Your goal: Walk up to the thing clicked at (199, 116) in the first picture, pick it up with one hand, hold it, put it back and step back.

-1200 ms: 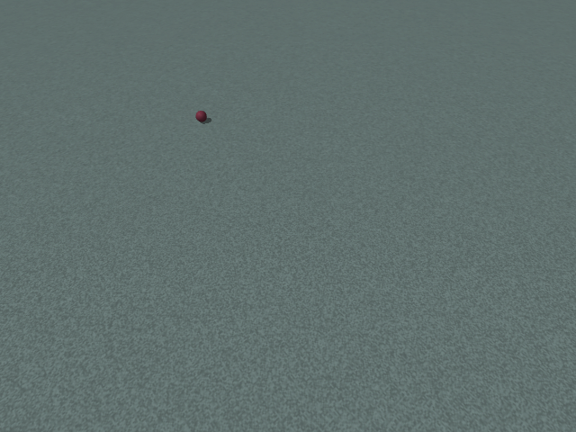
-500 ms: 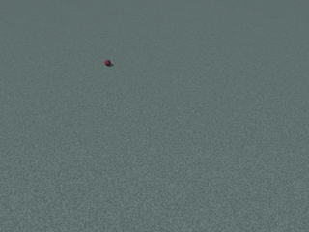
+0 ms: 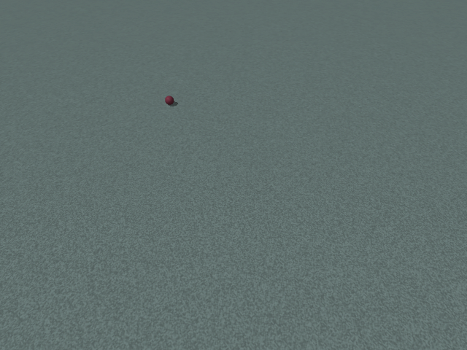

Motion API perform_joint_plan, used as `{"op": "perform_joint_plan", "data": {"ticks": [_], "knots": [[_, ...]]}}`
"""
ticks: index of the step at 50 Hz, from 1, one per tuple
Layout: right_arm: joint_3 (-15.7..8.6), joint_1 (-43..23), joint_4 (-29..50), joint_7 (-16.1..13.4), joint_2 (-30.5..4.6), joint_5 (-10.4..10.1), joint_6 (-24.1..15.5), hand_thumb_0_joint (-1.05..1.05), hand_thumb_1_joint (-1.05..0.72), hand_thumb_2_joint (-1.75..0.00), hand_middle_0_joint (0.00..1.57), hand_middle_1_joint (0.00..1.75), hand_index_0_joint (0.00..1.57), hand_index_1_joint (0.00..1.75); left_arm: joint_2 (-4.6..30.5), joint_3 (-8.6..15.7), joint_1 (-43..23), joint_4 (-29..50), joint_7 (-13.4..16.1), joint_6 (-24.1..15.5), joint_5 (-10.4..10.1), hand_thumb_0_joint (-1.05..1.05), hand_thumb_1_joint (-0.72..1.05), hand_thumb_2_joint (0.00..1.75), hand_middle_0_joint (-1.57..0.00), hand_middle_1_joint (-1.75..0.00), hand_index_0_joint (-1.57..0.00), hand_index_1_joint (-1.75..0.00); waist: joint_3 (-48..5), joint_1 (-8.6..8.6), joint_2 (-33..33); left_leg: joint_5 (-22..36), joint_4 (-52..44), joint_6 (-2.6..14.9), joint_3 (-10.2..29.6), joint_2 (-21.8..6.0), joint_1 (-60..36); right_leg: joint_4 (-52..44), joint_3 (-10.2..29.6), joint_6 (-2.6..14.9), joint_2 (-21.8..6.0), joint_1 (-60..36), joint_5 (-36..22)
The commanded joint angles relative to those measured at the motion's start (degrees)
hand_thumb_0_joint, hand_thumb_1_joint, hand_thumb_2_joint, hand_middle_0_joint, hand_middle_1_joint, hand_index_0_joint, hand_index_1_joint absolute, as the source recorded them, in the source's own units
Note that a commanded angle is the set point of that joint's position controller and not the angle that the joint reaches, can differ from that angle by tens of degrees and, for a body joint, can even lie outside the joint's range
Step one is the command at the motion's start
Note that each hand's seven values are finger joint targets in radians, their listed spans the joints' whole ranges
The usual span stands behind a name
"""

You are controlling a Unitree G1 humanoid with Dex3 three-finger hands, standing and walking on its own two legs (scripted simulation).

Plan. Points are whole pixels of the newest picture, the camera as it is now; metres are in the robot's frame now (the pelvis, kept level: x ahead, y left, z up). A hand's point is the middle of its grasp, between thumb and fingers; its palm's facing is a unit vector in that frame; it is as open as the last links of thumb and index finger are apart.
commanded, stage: walk up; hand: left
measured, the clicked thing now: (169, 100) +2.00 +0.48 -0.75
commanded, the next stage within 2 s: none
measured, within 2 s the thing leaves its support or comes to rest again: neither
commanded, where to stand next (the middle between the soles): +1.68 +0.20 m, yaw +7 degrees
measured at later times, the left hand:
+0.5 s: hand (52, 311) +0.25 +0.38 -0.15, palm faces +0.00 -0.94 -0.33, open 7.4 cm
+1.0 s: hand (100, 205) +0.51 +0.36 -0.14, palm faces +0.09 -0.93 -0.36, open 7.4 cm
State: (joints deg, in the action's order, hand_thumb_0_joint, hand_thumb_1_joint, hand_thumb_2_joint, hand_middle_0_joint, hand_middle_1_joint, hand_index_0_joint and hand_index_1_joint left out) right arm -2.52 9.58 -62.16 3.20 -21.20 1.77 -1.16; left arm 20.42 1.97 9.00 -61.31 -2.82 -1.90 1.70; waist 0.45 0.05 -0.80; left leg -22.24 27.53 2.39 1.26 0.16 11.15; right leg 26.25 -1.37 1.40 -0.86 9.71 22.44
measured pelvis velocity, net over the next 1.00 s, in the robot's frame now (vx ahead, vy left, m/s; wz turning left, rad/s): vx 0.48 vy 0.08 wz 0.12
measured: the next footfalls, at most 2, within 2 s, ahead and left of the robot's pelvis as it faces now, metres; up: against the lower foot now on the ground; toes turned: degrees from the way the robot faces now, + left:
left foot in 0.26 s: +0.18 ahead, +0.21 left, +0.00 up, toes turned +10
right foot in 0.72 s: +0.51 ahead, -0.04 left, +0.00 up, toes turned +0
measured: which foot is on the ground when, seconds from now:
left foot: down 0.00-0.00, up 0.02-0.24, down 0.26-0.74, up 0.76-1.00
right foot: down 0.00-0.28, up 0.30-0.70, down 0.72-1.00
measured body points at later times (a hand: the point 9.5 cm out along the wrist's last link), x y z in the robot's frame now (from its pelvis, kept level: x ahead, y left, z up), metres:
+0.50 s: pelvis +0.18 +0.09 +0.00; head +0.17 +0.11 +0.45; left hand +0.25 +0.43 -0.12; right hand +0.23 -0.24 -0.10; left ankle +0.14 +0.20 -0.74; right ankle +0.26 -0.05 -0.69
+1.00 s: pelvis +0.48 +0.08 -0.01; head +0.50 +0.08 +0.44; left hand +0.51 +0.41 -0.11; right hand +0.62 -0.23 -0.12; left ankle +0.56 +0.25 -0.70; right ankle +0.47 -0.03 -0.74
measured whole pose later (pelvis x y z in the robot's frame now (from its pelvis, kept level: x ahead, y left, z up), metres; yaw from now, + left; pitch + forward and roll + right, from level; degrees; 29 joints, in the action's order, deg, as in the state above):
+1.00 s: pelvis +0.48 +0.08 -0.01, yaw +7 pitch -1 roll -1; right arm -4.3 12.6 -51.7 5.1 -25.4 1.4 -4.1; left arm 22.2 2.8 14.6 -51.8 -4.3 -5.0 0.7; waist 3.5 -1.5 -3.1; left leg -13.1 46.3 0.1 -1.1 -6.8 31.0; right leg 24.4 -6.8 1.5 -1.1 7.9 15.6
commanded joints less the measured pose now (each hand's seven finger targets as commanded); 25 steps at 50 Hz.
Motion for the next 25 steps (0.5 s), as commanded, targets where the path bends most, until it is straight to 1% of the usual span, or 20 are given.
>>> {"op": "perform_joint_plan", "data": {"ticks": [1,2,3,4,5,7,9,11,12,13,14,15,16,17,18,19,21,22,23,25], "knots": [[-3.50,-14.49,11.39,0.39,-11.25,0.49,-2.45,0.00,-0.90,-0.90,0.20,0.30,0.20,0.30,22.06,6.58,6.90,4.42,0.50,-3.10,0.73,0.00,0.90,0.90,-0.20,-0.30,-0.20,-0.30,4.73,-8.86,11.41,-5.07,21.06,-0.73,0.16,-3.39,35.23,-21.46,30.69,13.60,-25.32,-15.50,21.63],[-4.00,-12.60,11.16,0.48,-13.10,0.22,-2.55,0.00,-0.90,-0.90,0.20,0.30,0.20,0.30,22.51,6.59,4.58,6.01,0.63,-3.35,0.43,0.00,0.90,0.90,-0.20,-0.30,-0.20,-0.30,3.94,-7.08,7.31,-3.80,23.46,-1.18,3.44,-5.06,33.97,-21.96,30.58,13.93,-25.99,-14.58,20.60],[-4.58,-10.10,10.62,1.07,-14.81,-0.05,-2.50,0.00,-0.90,-0.90,0.20,0.30,0.20,0.30,21.34,6.40,1.24,7.22,0.69,-3.44,0.37,0.00,0.90,0.90,-0.20,-0.30,-0.20,-0.30,3.47,-4.40,5.42,-1.62,24.49,-1.24,4.68,-6.59,30.95,-21.37,26.02,12.47,-22.57,-12.44,20.63],[-5.08,-7.44,10.39,1.73,-15.26,-0.34,-2.33,0.00,-0.90,-0.90,0.20,0.30,0.20,0.30,21.14,6.28,-1.47,8.17,0.61,-3.51,0.40,0.00,0.90,0.90,-0.20,-0.30,-0.20,-0.30,3.23,-2.31,7.26,-1.10,22.39,-1.74,3.76,-7.47,27.25,-21.14,20.41,10.81,-19.90,-9.91,21.14],[-5.40,-5.99,10.09,2.23,-15.40,-0.39,-2.10,0.00,-0.90,-0.90,0.20,0.30,0.20,0.30,21.52,6.18,-3.18,8.87,0.55,-3.55,0.49,0.00,0.90,0.90,-0.20,-0.30,-0.20,-0.30,3.74,-1.45,9.67,-0.65,20.12,-2.09,2.32,-7.68,23.84,-21.06,16.26,9.89,-18.51,-6.44,19.93],[-5.53,-5.45,10.21,3.16,-15.14,-0.27,-1.94,0.00,-0.90,-0.90,0.20,0.30,0.20,0.30,22.27,6.10,-4.22,10.01,0.05,-3.59,0.66,0.00,0.90,0.90,-0.20,-0.30,-0.20,-0.30,4.68,-0.55,12.49,0.78,15.12,-2.43,0.02,-7.45,17.27,-20.97,10.27,9.02,-16.29,-0.38,16.08],[-5.78,-3.11,10.04,3.38,-14.26,-0.29,-2.00,0.00,-0.90,-0.90,0.20,0.30,0.20,0.30,22.82,6.09,-5.08,10.40,-0.37,-3.42,0.62,0.00,0.90,0.90,-0.20,-0.30,-0.20,-0.30,4.08,0.60,10.82,5.00,9.48,-2.49,-2.51,-6.62,9.14,-18.15,5.58,8.28,-15.12,4.18,12.73],[-6.69,4.13,7.59,2.95,-14.05,-0.35,-2.29,0.00,-0.90,-0.90,0.20,0.30,0.20,0.30,21.68,5.82,-6.01,10.02,-0.85,-2.82,0.27,0.00,0.90,0.90,-0.20,-0.30,-0.20,-0.30,2.44,4.22,5.34,11.37,3.00,-2.67,-8.07,-3.31,-3.64,-9.66,-0.03,7.37,-12.03,9.92,13.27],[-7.55,8.58,5.88,2.25,-15.67,-0.16,-2.50,0.00,-0.90,-0.90,0.20,0.30,0.20,0.30,19.44,5.02,-4.38,10.06,-0.99,-2.54,0.44,0.00,0.90,0.90,-0.20,-0.30,-0.20,-0.30,-0.51,6.12,-1.22,9.03,2.65,-1.75,-8.89,-1.50,-13.70,0.16,-2.93,6.46,-9.90,14.86,10.27],[-8.82,15.66,3.96,1.30,-18.29,0.16,-2.96,0.00,-0.90,-0.90,0.20,0.30,0.20,0.30,16.08,3.88,-1.16,9.72,-1.28,-2.11,0.45,0.00,0.90,0.90,-0.20,-0.30,-0.20,-0.30,-4.86,8.99,-10.39,0.29,0.15,0.68,-5.66,-1.12,-26.40,18.99,-6.67,5.25,-5.95,22.25,4.37],[-9.71,21.38,4.56,0.27,-24.87,0.92,-3.59,0.00,-0.90,-0.90,0.20,0.30,0.20,0.30,11.06,2.41,-1.84,11.60,-1.36,-2.33,-0.38,0.00,0.90,0.90,-0.20,-0.30,-0.20,-0.30,-4.57,10.80,-24.32,-23.71,-13.49,5.72,26.23,-17.20,-27.45,39.75,-4.01,2.54,2.66,36.76,11.35],[-9.72,14.56,7.84,0.54,-28.39,-1.55,-3.73,0.00,-0.90,-0.90,0.20,0.30,0.20,0.30,16.60,3.02,-5.70,12.75,-0.70,-2.68,-0.36,0.00,0.90,0.90,-0.20,-0.30,-0.20,-0.30,-1.65,8.81,-15.16,-32.06,-22.93,13.49,44.61,-26.17,-16.68,42.82,5.74,2.76,-0.33,35.07,9.37],[-9.24,9.74,9.07,0.14,-26.25,-1.87,-3.98,0.00,-0.90,-0.90,0.20,0.30,0.20,0.30,19.59,2.93,-7.24,12.32,-0.46,-3.08,-0.72,0.00,0.90,0.90,-0.20,-0.30,-0.20,-0.30,1.94,6.18,-4.69,-26.11,-21.13,14.03,39.43,-26.21,-13.05,43.46,8.99,2.22,-3.62,35.76,4.09],[-7.77,6.50,10.03,-0.14,-23.53,-1.55,-4.28,0.00,-0.90,-0.90,0.20,0.30,0.20,0.30,19.59,3.25,-4.13,10.65,-0.73,-2.98,-1.61,0.00,0.90,0.90,-0.20,-0.30,-0.20,-0.30,2.96,3.23,-2.13,-20.37,-18.26,12.41,29.15,-23.22,-11.90,41.26,8.87,1.51,-5.65,35.07,-0.23],[-6.71,3.68,11.41,-0.54,-20.84,-1.29,-4.61,0.00,-0.90,-0.90,0.20,0.30,0.20,0.30,19.33,3.26,-0.82,8.82,-1.04,-2.79,-1.93,0.00,0.90,0.90,-0.20,-0.30,-0.20,-0.30,3.26,1.19,-1.87,-14.10,-17.11,10.19,21.64,-19.73,-9.43,37.59,7.48,0.67,-7.32,32.48,-2.68],[-6.02,3.55,11.32,-0.63,-19.70,-1.56,-4.91,0.00,-0.90,-0.90,0.20,0.30,0.20,0.30,19.63,3.51,0.02,8.06,-1.42,-2.57,-1.64,0.00,0.90,0.90,-0.20,-0.30,-0.20,-0.30,4.40,0.66,-3.45,-11.00,-18.33,8.82,16.36,-17.85,-4.38,33.88,6.45,-0.09,-8.08,28.67,-4.68],[-5.52,3.74,11.56,-0.46,-19.06,-1.64,-5.53,0.00,-0.90,-0.90,0.20,0.30,0.20,0.30,18.59,3.75,1.10,8.06,-2.47,-1.82,-1.32,0.00,0.90,0.90,-0.20,-0.30,-0.20,-0.30,4.16,0.37,-5.41,-6.58,-20.33,8.38,10.58,-15.91,-2.47,29.01,3.76,-1.82,-7.55,24.97,-7.64],[-5.60,3.74,11.78,-0.36,-19.26,-1.55,-5.66,0.00,-0.90,-0.90,0.20,0.30,0.20,0.30,17.97,3.72,0.51,8.74,-2.90,-1.65,-1.22,0.00,0.90,0.90,-0.20,-0.30,-0.20,-0.30,4.60,0.35,-6.68,-5.85,-20.66,9.16,9.03,-15.71,-2.94,25.85,3.08,-2.28,-7.70,24.91,-8.49],[-5.66,3.80,11.97,-0.32,-19.33,-1.55,-5.82,0.00,-0.90,-0.90,0.20,0.30,0.20,0.30,17.81,3.94,-0.58,9.50,-3.27,-1.53,-1.09,0.00,0.90,0.90,-0.20,-0.30,-0.20,-0.30,5.55,0.38,-6.85,-5.92,-21.19,9.58,7.83,-15.62,-1.87,23.42,2.97,-2.41,-8.17,24.46,-10.15],[-5.79,4.75,12.08,-0.24,-19.83,-1.88,-6.22,0.00,-0.90,-0.90,0.20,0.30,0.20,0.30,17.33,4.12,-4.37,11.31,-3.74,-1.60,-0.98,0.00,0.90,0.90,-0.20,-0.30,-0.20,-0.30,6.87,1.25,-6.84,-4.29,-21.91,9.95,6.87,-15.92,-3.51,17.71,2.77,-2.07,-8.64,25.22,-13.51]]}}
